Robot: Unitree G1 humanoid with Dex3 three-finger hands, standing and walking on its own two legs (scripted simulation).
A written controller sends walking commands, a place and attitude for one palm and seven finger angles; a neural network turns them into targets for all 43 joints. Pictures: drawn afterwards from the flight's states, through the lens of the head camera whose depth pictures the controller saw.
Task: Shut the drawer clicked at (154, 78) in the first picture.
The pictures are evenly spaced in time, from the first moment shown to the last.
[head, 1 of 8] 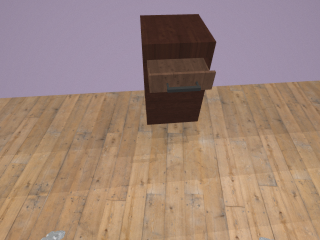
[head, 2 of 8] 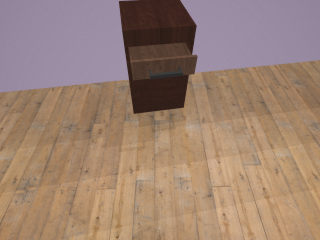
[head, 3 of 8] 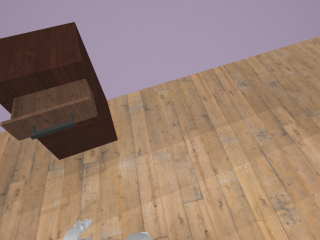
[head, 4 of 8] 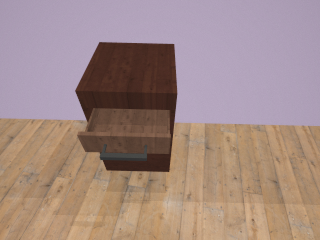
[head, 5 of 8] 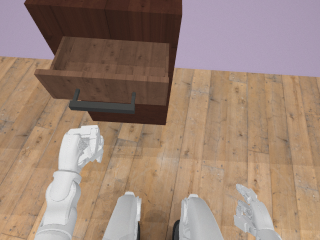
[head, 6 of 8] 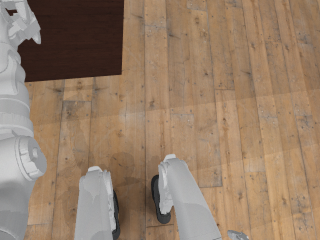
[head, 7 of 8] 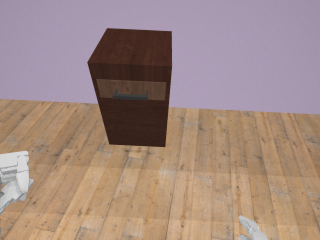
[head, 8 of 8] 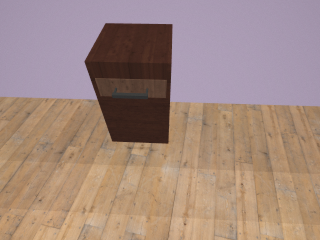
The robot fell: no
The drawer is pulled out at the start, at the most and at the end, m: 0.16 0.16 0.00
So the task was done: yes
